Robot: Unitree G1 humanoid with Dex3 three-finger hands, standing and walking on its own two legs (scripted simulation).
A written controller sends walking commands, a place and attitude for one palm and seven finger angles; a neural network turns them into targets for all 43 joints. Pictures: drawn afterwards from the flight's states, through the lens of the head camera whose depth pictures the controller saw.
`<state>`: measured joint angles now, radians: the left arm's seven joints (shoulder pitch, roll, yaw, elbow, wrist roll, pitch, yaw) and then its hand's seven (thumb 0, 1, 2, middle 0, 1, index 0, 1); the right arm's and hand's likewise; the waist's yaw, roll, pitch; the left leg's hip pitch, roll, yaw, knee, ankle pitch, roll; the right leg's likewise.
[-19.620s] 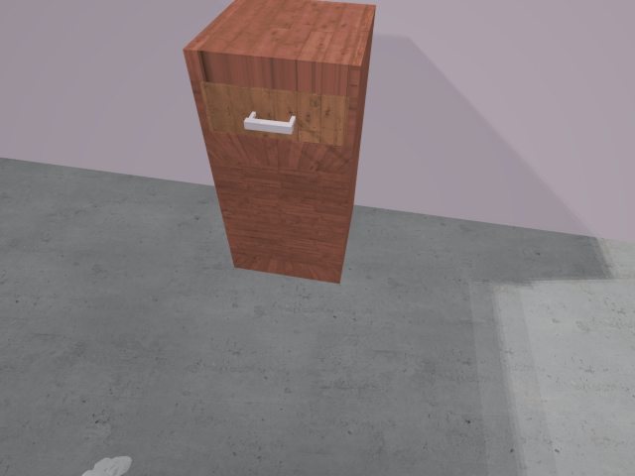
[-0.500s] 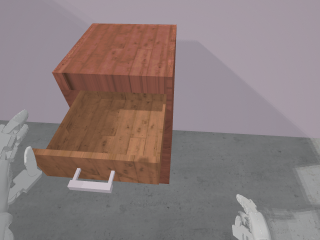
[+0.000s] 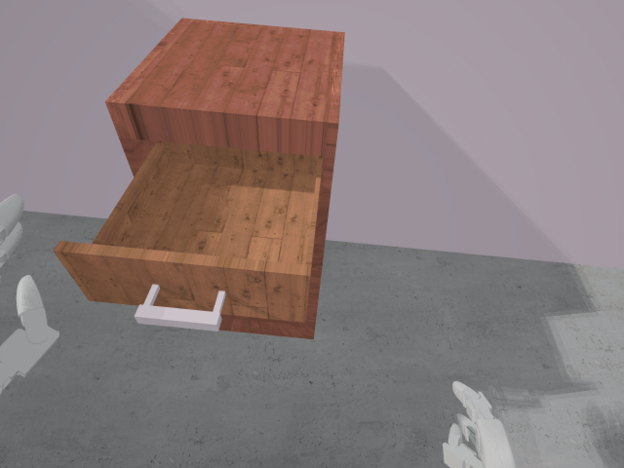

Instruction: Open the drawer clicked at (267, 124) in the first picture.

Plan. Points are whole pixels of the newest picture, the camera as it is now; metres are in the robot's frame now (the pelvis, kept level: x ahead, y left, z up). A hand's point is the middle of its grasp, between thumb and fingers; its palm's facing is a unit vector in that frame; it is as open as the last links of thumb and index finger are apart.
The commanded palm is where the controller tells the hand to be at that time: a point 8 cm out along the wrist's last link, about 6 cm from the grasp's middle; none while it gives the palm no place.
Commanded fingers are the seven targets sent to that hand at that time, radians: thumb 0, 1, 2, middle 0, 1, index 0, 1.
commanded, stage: step back with the hand held close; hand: left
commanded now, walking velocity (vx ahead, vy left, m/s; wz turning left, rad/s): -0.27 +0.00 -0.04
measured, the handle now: (183, 306) +0.35 +0.23 -0.05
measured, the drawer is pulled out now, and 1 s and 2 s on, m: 0.29 0.29 0.29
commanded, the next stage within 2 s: stop stepping back and stand still in 0.46 s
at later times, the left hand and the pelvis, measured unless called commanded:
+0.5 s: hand out of the picture +0.08 +0.19 +0.18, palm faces +0.29 -0.83 -0.47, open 7.4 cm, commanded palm +0.01 +0.24 +0.19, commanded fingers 0.00 0.90 0.90 -0.20 -0.30 -0.20 -0.30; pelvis -0.13 -0.03 +0.00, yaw -2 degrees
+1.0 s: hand out of the picture -0.05 +0.20 +0.18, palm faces +0.42 -0.80 -0.44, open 7.4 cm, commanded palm -0.11 +0.24 +0.19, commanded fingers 0.00 0.90 0.90 -0.20 -0.30 -0.20 -0.30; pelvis -0.24 -0.04 +0.01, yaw +1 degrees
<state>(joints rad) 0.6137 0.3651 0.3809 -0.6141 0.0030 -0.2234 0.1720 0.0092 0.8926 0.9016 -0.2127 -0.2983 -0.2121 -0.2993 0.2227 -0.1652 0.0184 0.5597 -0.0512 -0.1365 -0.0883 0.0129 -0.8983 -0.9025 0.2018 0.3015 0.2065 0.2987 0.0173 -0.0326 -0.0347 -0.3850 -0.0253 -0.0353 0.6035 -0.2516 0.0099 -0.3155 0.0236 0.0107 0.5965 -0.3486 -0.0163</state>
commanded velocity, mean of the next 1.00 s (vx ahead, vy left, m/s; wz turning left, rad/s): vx -0.08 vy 0.02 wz -0.02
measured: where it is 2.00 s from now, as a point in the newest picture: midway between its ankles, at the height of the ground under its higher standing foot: outside the picture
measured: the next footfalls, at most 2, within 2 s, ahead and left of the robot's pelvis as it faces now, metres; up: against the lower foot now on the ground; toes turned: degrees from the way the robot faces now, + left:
right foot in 0.42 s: -0.06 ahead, -0.13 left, +0.00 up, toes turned -3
left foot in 0.70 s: -0.21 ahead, +0.06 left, +0.00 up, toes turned +4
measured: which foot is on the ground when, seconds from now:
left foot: down 0.00-0.44, up 0.46-0.68, down 0.70-1.00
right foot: down 0.00-0.20, up 0.22-0.40, down 0.42-0.72, up 0.74-0.86, down 0.88-1.00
